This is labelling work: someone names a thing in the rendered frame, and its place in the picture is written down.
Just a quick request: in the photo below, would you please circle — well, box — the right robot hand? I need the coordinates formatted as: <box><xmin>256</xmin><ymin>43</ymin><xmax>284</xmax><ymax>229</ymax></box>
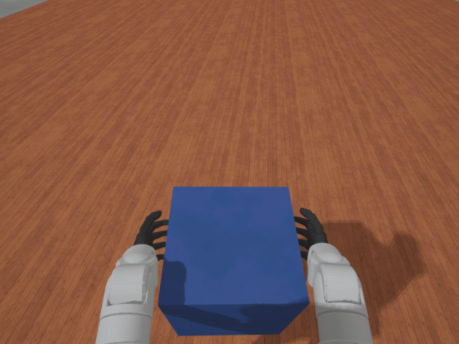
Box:
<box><xmin>294</xmin><ymin>208</ymin><xmax>328</xmax><ymax>260</ymax></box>

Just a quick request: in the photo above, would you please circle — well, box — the robot left forearm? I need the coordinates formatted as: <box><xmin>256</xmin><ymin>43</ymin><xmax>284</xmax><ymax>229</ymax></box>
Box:
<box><xmin>95</xmin><ymin>244</ymin><xmax>158</xmax><ymax>344</ymax></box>

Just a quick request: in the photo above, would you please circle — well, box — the carton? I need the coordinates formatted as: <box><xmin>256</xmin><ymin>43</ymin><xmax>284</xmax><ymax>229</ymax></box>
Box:
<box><xmin>158</xmin><ymin>186</ymin><xmax>310</xmax><ymax>336</ymax></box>

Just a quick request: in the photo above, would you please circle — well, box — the left robot hand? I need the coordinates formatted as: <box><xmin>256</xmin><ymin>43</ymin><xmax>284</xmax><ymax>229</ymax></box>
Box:
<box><xmin>133</xmin><ymin>210</ymin><xmax>169</xmax><ymax>261</ymax></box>

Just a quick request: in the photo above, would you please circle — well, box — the robot right forearm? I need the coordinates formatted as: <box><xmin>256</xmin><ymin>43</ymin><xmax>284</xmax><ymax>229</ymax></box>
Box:
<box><xmin>307</xmin><ymin>243</ymin><xmax>374</xmax><ymax>344</ymax></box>

